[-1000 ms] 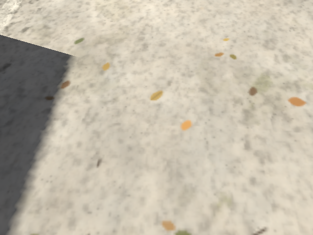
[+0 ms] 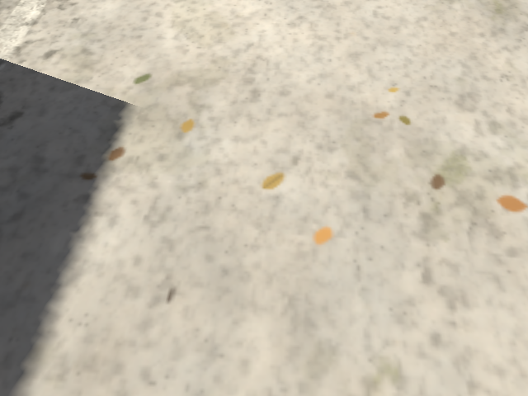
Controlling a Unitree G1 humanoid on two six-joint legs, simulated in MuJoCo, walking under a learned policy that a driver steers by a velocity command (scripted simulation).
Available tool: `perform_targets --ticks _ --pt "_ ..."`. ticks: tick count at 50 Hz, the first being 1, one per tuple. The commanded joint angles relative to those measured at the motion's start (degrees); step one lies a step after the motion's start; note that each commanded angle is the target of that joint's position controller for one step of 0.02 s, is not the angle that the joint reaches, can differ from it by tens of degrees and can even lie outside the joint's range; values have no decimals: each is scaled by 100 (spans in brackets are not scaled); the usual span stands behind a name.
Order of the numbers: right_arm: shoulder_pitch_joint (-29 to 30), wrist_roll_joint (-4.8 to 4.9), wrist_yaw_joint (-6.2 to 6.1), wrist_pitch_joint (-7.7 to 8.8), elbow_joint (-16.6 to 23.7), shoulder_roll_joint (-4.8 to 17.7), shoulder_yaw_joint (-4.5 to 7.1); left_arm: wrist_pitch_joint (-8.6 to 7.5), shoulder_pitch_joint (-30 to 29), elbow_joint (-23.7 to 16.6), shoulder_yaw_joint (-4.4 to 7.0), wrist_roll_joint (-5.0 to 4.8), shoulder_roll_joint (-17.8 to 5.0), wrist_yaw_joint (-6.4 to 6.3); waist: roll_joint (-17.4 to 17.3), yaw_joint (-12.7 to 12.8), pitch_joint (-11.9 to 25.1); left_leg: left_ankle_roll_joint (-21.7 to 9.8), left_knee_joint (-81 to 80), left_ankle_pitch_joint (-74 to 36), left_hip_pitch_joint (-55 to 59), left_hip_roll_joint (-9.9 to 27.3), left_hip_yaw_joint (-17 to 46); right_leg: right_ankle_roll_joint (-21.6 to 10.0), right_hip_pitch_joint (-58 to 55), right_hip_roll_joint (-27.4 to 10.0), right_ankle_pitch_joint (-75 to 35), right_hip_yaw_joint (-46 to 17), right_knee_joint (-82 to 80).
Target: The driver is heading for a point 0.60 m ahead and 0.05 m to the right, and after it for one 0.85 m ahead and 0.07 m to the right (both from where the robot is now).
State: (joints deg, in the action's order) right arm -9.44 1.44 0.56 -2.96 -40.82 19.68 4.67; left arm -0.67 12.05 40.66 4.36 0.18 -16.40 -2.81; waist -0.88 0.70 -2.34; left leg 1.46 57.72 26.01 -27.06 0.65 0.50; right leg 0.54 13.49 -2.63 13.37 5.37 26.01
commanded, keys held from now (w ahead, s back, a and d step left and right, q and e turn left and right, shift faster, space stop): w+q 0.12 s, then w+e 0.88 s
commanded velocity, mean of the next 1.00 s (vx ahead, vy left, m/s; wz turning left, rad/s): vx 0.43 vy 0.00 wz -0.20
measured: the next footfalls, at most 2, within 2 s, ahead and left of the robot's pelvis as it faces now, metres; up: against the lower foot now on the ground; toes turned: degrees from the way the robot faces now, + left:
left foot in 0.14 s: +0.05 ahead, +0.14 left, +0.00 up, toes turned +8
right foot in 0.62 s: +0.42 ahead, -0.02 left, +0.00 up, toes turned -5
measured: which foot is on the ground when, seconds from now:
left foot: up 0.00-0.12, down 0.14-0.64, up 0.66-1.00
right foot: down 0.00-0.14, up 0.16-0.60, down 0.62-1.00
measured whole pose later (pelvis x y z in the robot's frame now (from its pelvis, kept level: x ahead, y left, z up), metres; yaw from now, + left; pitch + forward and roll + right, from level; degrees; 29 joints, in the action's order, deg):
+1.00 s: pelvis +0.46 +0.08 +0.00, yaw -16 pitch +2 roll -1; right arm -5.4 0.0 0.2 5.8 -36.0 16.7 1.0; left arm -2.3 17.6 41.1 3.8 -1.6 -16.9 -0.2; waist -2.0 4.4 -2.0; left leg 4.8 33.6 -0.2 -34.9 3.9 6.9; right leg -3.3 8.4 7.0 17.2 -9.7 24.1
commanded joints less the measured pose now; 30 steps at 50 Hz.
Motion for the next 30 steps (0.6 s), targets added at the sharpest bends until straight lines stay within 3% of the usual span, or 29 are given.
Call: perform_targets --ticks 1,4,5,6,7,8,9,10,11,12,13,16,19,23,26,28,30 --pt "264 -18 139 106 553 227 0 -105 -306 -405 302 -56 -1164 6 925 48 288 -57 -749 -117 55 324 -189 -930 -192 -1285 1082 -1029 -1524" --pt "-129 -6 185 171 417 299 39 -127 -308 -327 319 -169 -1209 167 813 -130 370 -264 -1926 -536 1051 111 -615 -917 79 -1316 1324 -638 -1265" --pt "-522 3 177 184 240 280 59 -116 -361 -295 300 -196 -1134 201 709 -315 386 -339 -2371 -836 1600 -40 -810 -838 365 -1268 1571 -447 -942" --pt "-1011 10 139 190 0 368 121 -114 -281 -253 238 -157 -911 231 430 -446 420 -431 -2584 -734 2221 -262 -907 -697 746 -1097 1790 -178 -346" --pt "-1593 33 76 215 -178 567 212 -137 -237 -231 96 -63 -499 305 -444 -643 401 -683 -3100 -389 3069 44 -83 -403 1567 -744 1722 266 1194" --pt "-1857 -74 -5 315 -4 1269 274 -207 -478 -569 -73 112 -27 361 -2076 -607 377 -1465 -4077 365 3566 1669 2996 57 3361 -32 2398 284 3598" --pt "-1677 -142 69 504 189 1224 248 -336 -810 -713 25 -178 -516 361 -1200 -772 348 -2218 -4883 1359 3095 2313 4279 -49 4020 63 2119 -679 4221" --pt "-1453 -128 85 629 165 943 158 -392 -960 -716 86 -363 -737 382 -842 -630 -199 -2068 -4962 1538 2938 2249 3858 -187 4366 -238 1516 -844 4326" --pt "-1242 -111 78 700 150 665 66 -420 -796 -583 99 -295 -786 384 -711 -481 -366 -1786 -4847 1066 2819 2008 3166 -255 4332 -416 836 -847 4182" --pt "-988 -134 54 717 173 551 13 -422 -619 -400 102 -163 -745 366 -559 -342 -310 -1530 -4775 327 2669 1721 2520 -238 4026 -528 324 -889 3981" --pt "-849 -168 22 729 190 504 -15 -407 -461 -298 122 -110 -760 392 -604 -247 -295 -1340 -4839 -490 2517 1487 1904 -190 3707 -582 -127 -897 3740" --pt "-1070 -235 -73 790 104 408 -30 -351 -355 -130 68 -151 -531 466 -309 -284 -53 -1089 -4890 -2542 2692 1204 725 -55 3434 -396 -1049 -839 3402" --pt "-1126 -251 -138 793 42 386 -39 -361 -672 -245 -16 -196 -315 498 -229 -379 -156 -870 -5032 -3043 2521 956 -163 -5 3052 -74 -1746 -824 2236" --pt "-1409 -171 -203 787 -189 460 -21 -391 -1309 -486 -140 -186 -114 650 -249 -602 -459 -720 -5234 -3371 2645 1100 -578 -109 2704 35 -2162 -419 1060" --pt "-1528 -149 -245 695 -316 550 6 -438 -1559 -662 -158 -186 -140 791 -258 -583 -420 -661 -4766 -4957 3328 1266 -801 -345 2678 247 -1762 -151 600" --pt "-1495 -155 -329 602 -304 708 49 -420 -1368 -684 -88 -175 -309 825 -553 -363 -29 -570 -3995 -7143 3760 1319 -922 -567 2266 561 -1172 154 667" --pt "-1380 -192 -412 487 -234 863 91 -355 -375 -512 83 -201 -685 778 -752 215 627 -517 -2502 -8435 3779 1338 -960 -850 1109 844 -707 220 719"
